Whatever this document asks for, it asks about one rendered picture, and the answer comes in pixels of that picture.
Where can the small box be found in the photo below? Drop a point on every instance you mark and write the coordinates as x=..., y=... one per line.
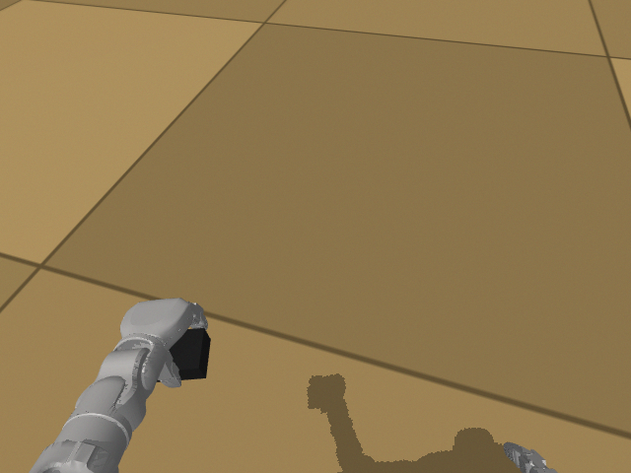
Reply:
x=191, y=353

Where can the left robot hand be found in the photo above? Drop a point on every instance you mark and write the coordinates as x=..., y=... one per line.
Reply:
x=166, y=320

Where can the right robot hand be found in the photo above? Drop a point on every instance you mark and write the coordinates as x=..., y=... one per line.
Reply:
x=529, y=461

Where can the left robot arm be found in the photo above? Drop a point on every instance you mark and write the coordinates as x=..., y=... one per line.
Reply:
x=100, y=428

